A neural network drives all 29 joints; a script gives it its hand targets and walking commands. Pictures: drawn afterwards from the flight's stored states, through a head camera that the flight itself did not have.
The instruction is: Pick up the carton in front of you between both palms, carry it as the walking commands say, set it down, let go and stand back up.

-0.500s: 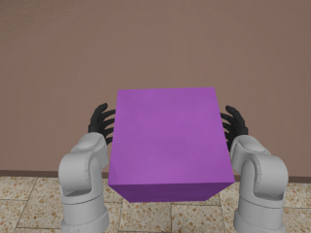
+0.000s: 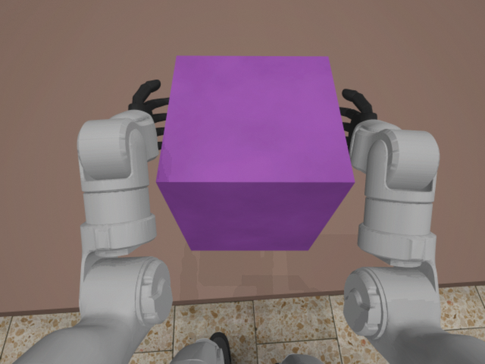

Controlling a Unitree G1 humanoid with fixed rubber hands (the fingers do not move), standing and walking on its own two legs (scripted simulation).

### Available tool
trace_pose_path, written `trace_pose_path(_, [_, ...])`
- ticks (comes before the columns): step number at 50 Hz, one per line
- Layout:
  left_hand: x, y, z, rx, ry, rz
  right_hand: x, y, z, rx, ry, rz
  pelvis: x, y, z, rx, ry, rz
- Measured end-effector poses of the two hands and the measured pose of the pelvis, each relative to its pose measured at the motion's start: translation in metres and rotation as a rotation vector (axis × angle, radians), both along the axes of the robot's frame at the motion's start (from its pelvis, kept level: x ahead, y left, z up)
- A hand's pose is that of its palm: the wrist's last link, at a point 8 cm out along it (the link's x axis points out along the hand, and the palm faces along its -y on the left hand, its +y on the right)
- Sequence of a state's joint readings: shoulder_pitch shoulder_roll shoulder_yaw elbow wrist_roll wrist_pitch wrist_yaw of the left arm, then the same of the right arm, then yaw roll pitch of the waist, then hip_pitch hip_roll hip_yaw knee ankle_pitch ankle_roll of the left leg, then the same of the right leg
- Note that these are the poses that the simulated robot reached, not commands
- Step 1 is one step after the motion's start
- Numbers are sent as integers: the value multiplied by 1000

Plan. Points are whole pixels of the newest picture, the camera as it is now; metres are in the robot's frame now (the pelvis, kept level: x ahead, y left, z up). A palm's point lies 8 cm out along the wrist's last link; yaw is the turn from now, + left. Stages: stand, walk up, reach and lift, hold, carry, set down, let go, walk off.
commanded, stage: carry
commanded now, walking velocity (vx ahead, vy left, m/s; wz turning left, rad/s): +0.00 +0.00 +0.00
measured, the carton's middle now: (250, 165) +0.40 +0.00 +0.06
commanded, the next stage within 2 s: none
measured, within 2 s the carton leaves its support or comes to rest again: neither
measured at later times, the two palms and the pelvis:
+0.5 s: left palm (178, 86) +0.48 +0.11 +0.14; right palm (377, 97) +0.47 -0.19 +0.13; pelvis +0.11 -0.04 +0.02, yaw +1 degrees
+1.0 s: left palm (165, 109) +0.45 +0.13 +0.13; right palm (368, 104) +0.46 -0.17 +0.13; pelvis +0.11 -0.04 +0.00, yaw +2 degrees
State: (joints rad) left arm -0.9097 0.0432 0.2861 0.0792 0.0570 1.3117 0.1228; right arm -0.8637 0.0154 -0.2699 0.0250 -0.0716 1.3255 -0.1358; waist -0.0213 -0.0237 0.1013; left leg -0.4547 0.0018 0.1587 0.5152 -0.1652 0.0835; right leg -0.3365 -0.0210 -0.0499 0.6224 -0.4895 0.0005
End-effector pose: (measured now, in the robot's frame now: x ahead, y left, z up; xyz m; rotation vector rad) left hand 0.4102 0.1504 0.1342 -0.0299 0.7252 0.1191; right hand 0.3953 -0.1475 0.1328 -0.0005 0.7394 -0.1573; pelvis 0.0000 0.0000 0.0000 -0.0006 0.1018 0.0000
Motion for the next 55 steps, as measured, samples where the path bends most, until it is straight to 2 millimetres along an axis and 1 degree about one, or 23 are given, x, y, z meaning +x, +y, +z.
trace_pose_path(5, [24,-1,6,-12,-61,43,31,-1,1,48,-62,-8,27,-6,1,3,13,9])
trace_pose_path(9, [35,-4,13,-20,-96,64,47,-4,9,64,-97,-7,45,-12,6,5,25,16])
trace_pose_path(14, [45,-10,17,-16,-85,79,62,-11,13,68,-84,7,68,-22,14,14,34,18])
trace_pose_path(19, [57,-21,10,-9,-28,58,70,-22,9,44,-29,5,91,-29,22,17,27,10])
trace_pose_path(22, [67,-31,8,12,-18,26,75,-31,6,31,-19,-2,100,-33,23,17,23,15])
trace_pose_path(25, [74,-42,7,27,-19,13,78,-43,0,25,-19,3,108,-40,20,18,6,15])
trace_pose_path(27, [77,-49,6,33,-39,17,82,-50,-4,23,-39,15,115,-48,9,26,-13,17])
trace_pose_path(29, [78,-56,0,49,-38,18,85,-56,-12,32,-38,21,121,-52,2,10,-24,20])
trace_pose_path(32, [73,-61,-13,69,10,7,83,-62,-23,38,10,23,125,-55,2,-7,-37,21])
trace_pose_path(35, [70,-62,-18,69,23,2,82,-63,-24,23,24,33,124,-57,4,-2,-42,22])
trace_pose_path(38, [68,-58,-16,66,7,5,83,-59,-18,9,8,45,122,-57,4,-1,-44,23])
trace_pose_path(43, [60,-45,-6,53,-24,23,80,-45,-5,-3,-24,63,116,-52,4,-1,-51,24])
trace_pose_path(50, [40,-24,-3,45,-10,36,64,-25,-1,-10,-9,76,107,-41,3,0,-71,30])
trace_pose_path(55, [29,-14,-2,49,-3,31,53,-15,0,-16,-3,80,99,-34,2,1,-81,33])
